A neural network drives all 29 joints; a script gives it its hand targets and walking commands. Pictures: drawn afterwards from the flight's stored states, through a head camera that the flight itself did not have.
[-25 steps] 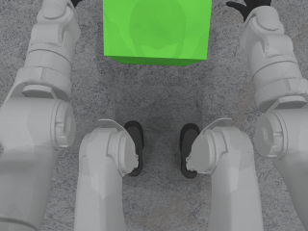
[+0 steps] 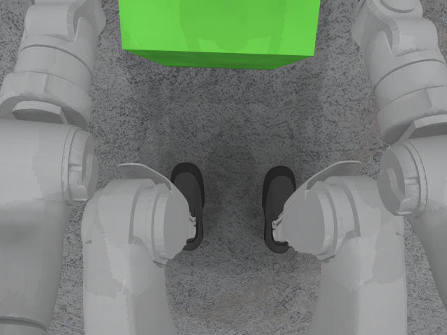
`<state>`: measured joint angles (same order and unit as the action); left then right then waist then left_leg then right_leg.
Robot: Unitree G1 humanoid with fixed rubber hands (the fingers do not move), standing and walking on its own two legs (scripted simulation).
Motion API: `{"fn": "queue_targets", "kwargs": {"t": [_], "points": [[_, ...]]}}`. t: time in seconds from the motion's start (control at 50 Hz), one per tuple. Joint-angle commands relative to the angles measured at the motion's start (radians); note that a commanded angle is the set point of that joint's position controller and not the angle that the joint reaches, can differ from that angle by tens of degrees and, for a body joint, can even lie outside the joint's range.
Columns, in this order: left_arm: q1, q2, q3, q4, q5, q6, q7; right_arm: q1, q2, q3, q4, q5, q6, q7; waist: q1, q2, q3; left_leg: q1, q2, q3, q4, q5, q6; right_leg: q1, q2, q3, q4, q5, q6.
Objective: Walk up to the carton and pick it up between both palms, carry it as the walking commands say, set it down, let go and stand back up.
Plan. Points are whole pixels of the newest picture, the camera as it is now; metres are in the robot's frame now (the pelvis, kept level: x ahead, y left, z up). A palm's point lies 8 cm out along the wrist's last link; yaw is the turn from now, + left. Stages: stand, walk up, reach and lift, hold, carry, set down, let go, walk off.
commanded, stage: reach and lift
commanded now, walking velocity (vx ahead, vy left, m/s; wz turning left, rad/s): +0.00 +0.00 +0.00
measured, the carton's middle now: out of the picture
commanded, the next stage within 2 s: none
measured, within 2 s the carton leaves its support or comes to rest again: leaves its support in 1.28 s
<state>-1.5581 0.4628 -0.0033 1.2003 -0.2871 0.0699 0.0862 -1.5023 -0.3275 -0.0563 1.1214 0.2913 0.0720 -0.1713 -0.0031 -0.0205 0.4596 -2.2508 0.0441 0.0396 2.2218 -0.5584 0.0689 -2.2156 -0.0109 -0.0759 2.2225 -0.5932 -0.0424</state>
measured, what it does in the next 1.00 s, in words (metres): stands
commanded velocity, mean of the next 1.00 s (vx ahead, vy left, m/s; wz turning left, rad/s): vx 0.00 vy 0.00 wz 0.00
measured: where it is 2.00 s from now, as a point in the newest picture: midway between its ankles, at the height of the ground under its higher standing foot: (235, 221)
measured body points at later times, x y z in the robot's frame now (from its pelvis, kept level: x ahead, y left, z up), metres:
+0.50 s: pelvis +0.00 +0.00 +0.01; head +0.38 +0.03 +0.24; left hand +0.57 +0.19 -0.18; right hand +0.56 -0.12 -0.18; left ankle +0.12 +0.10 -0.33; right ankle +0.11 -0.10 -0.33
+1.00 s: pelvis +0.00 +0.00 -0.01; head +0.37 +0.03 +0.23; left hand +0.57 +0.19 -0.18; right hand +0.57 -0.12 -0.18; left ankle +0.12 +0.10 -0.33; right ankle +0.11 -0.11 -0.33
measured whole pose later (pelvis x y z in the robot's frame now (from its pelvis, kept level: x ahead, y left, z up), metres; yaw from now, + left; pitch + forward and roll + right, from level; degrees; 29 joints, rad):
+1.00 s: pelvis +0.00 +0.00 -0.01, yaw +2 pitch +32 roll -3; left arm -1.57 0.37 0.14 1.16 -0.09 0.17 0.04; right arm -1.51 -0.23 -0.24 1.08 0.09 0.18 -0.09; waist -0.01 -0.01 0.45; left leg -2.28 0.00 0.03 2.26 -0.55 0.06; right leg -2.22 0.05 -0.04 2.28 -0.62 0.01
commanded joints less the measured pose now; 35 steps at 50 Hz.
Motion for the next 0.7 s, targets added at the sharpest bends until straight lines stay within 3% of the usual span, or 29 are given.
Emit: {"fn": "queue_targets", "kwargs": {"t": [0.0,0.3,0.46,0.58,0.68], "points": [[-0.269,0.109,0.017,-0.071,0.006,-0.021,-0.005,-0.237,-0.093,-0.021,-0.080,-0.014,-0.020,0.001,0.000,0.059,-1.256,0.651,-0.047,-0.089,-0.159,0.350,-0.048,0.537,0.057,0.071,-0.166,0.318,0.051],[-0.315,0.037,0.002,-0.039,0.033,-0.039,0.010,-0.280,-0.024,-0.030,-0.047,-0.047,-0.038,-0.007,0.004,0.056,-1.239,0.668,-0.067,-0.094,-0.178,0.340,-0.056,0.534,0.081,0.067,-0.175,0.311,0.057],[-0.344,-0.081,-0.063,-0.061,0.000,-0.040,0.007,-0.312,0.041,-0.015,-0.065,-0.053,-0.054,-0.009,-0.038,0.075,-1.253,0.716,-0.083,-0.103,-0.181,0.361,-0.061,0.537,0.090,0.059,-0.182,0.329,0.052],[-0.376,-0.269,-0.109,-0.073,0.000,-0.036,-0.030,-0.379,0.213,0.034,-0.079,-0.040,-0.052,0.037,-0.038,0.076,-1.230,0.727,-0.093,-0.110,-0.184,0.367,-0.057,0.515,0.099,0.055,-0.178,0.329,0.050],[-0.484,-0.737,-0.159,-0.088,0.041,-0.001,-0.151,-0.540,0.652,0.086,-0.125,-0.073,-0.024,0.162,-0.038,0.074,-1.170,0.668,-0.117,-0.104,-0.167,0.313,-0.050,0.481,0.122,0.045,-0.143,0.287,0.045]]}}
